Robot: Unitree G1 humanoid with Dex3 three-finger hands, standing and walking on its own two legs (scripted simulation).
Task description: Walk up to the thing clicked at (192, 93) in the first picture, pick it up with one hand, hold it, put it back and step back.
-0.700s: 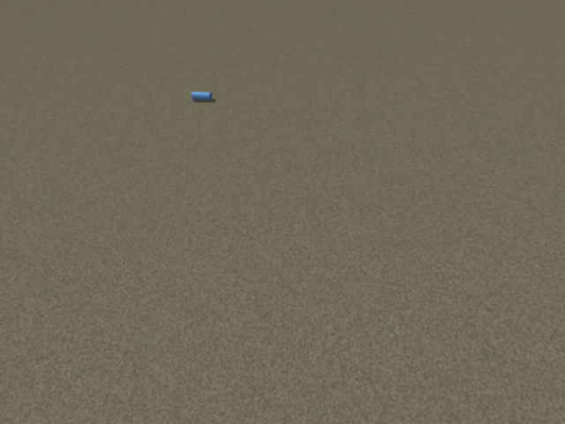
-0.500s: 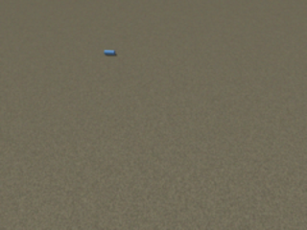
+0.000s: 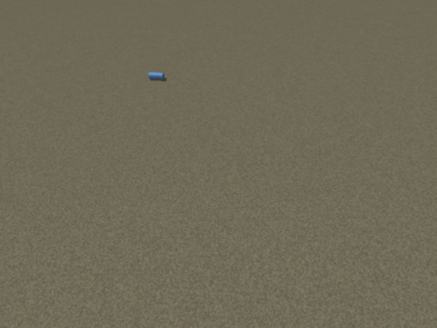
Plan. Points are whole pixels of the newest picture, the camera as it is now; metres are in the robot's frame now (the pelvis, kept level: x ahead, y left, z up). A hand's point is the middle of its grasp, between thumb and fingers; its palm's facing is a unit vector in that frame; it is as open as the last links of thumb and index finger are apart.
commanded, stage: stand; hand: left
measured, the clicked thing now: (156, 75) +2.21 +0.66 -0.76
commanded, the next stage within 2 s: walk up in 0.42 s
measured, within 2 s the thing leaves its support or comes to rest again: neither
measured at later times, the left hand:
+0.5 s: hand out of the picture +0.07 +0.26 -0.15, palm faces -0.01 -0.94 -0.34, open 7.4 cm
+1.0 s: hand (51, 274) +0.27 +0.42 -0.15, palm faces -0.08 -0.92 -0.38, open 7.4 cm
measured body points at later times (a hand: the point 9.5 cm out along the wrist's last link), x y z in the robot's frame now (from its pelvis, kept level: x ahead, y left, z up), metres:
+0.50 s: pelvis +0.01 +0.00 +0.00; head +0.01 +0.00 +0.45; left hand +0.07 +0.31 -0.13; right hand +0.08 -0.31 -0.13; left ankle -0.01 +0.12 -0.74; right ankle -0.01 -0.12 -0.74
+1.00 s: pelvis +0.18 +0.13 -0.01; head +0.17 +0.14 +0.44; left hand +0.27 +0.47 -0.12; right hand +0.21 -0.20 -0.11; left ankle +0.16 +0.24 -0.75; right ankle +0.23 +0.00 -0.69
